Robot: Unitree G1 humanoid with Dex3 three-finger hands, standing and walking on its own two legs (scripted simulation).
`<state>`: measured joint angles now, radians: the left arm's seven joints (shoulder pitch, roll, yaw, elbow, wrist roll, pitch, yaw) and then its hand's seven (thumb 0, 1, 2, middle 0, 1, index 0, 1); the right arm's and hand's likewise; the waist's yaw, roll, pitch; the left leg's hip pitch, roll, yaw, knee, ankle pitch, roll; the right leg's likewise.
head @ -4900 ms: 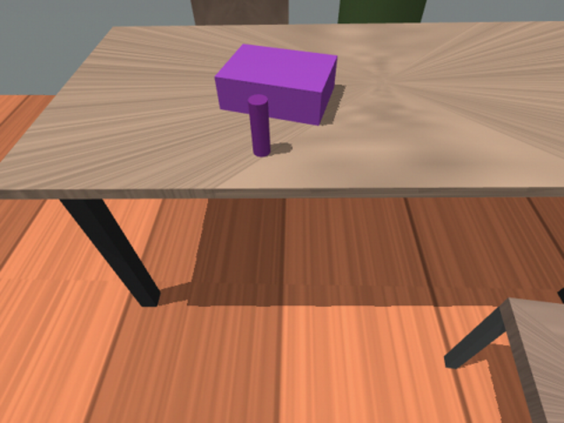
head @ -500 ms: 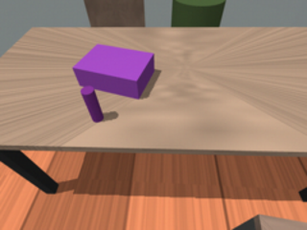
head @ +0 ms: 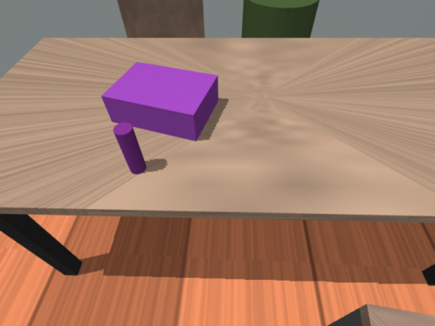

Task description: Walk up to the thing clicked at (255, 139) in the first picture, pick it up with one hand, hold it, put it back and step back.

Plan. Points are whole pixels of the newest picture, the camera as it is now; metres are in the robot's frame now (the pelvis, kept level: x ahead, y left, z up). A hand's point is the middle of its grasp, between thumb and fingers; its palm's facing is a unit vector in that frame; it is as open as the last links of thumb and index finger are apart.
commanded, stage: stand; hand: left
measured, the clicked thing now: (131, 150) +0.47 +0.24 +0.03
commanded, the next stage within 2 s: rise first in 0.60 s
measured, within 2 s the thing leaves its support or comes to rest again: neither
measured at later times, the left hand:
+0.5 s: hand out of the picture +0.08 +0.26 -0.15, palm faces -0.03 -0.94 -0.35, open 7.4 cm
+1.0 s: hand (105, 302) +0.18 +0.26 -0.11, palm faces +0.18 -0.93 -0.33, open 12.4 cm
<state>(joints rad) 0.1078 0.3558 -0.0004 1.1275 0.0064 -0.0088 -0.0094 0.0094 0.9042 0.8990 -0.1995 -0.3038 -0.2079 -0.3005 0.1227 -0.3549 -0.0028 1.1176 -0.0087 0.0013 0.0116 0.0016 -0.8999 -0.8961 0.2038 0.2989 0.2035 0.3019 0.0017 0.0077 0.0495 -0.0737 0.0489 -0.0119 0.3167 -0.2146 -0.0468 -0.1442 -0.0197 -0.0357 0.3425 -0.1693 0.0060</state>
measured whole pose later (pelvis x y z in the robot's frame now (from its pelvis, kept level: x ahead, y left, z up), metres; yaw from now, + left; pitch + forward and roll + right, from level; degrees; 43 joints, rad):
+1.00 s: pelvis +0.00 +0.01 -0.01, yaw +0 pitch +3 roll +0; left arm 0.12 0.28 0.13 0.74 -0.04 -0.08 0.06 0.01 0.31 0.35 -0.08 -0.11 -0.10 -0.09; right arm 0.08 -0.27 -0.13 0.85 0.05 -0.08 -0.05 0.00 -0.31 -0.37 0.07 0.09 0.07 0.09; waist 0.01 0.02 0.01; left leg -0.22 0.04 0.00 0.43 -0.26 -0.03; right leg -0.28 -0.03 -0.02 0.43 -0.20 0.02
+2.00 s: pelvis -0.01 +0.01 +0.00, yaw +1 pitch -4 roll +0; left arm 0.46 0.32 0.28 -0.11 -0.04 -0.23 0.02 -0.01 -0.55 0.02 -0.05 -0.05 -0.06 -0.05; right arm 0.23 -0.23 -0.17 0.68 0.02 -0.11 -0.04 -0.01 0.53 -0.03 0.06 0.05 0.05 0.05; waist 0.05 0.05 0.05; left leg -0.09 0.03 -0.02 0.41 -0.25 -0.03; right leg -0.15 -0.04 -0.04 0.41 -0.20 0.02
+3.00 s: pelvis +0.00 +0.02 -0.01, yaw +1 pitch -2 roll +0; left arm 0.38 0.33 0.38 -0.14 -0.09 -0.33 -0.07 -0.01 -0.61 0.02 -0.08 -0.07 -0.08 -0.07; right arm 0.24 -0.22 -0.18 0.63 0.02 -0.10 -0.02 -0.01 0.52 -0.05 0.05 0.05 0.05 0.05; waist 0.05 0.04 0.01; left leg -0.19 0.02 -0.03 0.54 -0.32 -0.02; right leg -0.23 -0.05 -0.04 0.53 -0.27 0.03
